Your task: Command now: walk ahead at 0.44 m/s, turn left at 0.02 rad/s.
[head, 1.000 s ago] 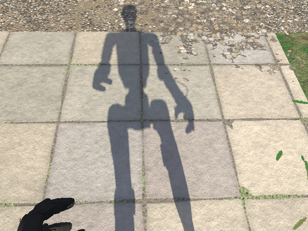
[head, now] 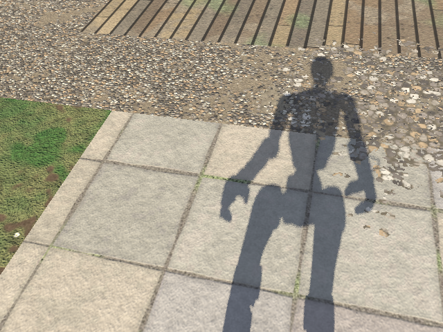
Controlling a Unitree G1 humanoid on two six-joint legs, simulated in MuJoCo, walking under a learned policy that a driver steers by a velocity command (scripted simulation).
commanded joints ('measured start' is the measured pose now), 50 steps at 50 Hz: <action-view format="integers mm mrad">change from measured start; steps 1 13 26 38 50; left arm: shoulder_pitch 7 173 33 -238 102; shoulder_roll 170 168 136 64 252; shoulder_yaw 37 35 41 15 84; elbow -55 31 -27 -134 -161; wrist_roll -6 -30 -41 -31 -18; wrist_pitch -21 -1 -3 25 16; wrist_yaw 1 15 19 -24 -27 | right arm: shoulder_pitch -124 -375 -64 13 -93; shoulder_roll -98 -12 -58 -139 -150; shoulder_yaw -21 20 6 -17 7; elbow -104 -163 -39 58 -59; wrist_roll -17 5 -36 -27 25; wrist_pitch -37 -44 -63 -64 -105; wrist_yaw -4 46 27 -7 15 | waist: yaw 10 90 -20 -71 119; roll -171 -147 58 -15 -148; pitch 143 163 27 169 -180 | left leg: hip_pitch -438 -182 446 475 -308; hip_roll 88 39 259 240 5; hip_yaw -60 45 -203 159 -72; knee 106 -363 -744 -819 485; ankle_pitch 146 398 233 485 -138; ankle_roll -3 -32 159 113 -43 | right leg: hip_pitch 239 316 -338 -395 695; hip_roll -295 -229 -140 -112 -311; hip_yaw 470 136 139 55 717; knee -420 -395 656 178 -269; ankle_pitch -229 303 46 413 192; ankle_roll -154 -125 18 21 -350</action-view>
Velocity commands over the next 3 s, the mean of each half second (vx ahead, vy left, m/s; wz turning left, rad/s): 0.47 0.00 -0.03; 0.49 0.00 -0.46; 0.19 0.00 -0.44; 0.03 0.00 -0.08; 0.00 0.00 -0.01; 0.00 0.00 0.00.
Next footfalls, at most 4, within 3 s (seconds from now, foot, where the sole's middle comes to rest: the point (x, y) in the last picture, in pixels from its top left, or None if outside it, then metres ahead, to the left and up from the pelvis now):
0.38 left None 0.34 0.15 -0.77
0.94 right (290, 313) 0.61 -0.12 -0.77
1.38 left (255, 243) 0.87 -0.03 -0.77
1.68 right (315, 295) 0.67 -0.20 -0.77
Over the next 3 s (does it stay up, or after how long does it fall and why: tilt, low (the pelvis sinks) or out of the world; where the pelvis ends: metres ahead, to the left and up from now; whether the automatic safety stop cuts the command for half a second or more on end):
stays up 0.73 -0.11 0.00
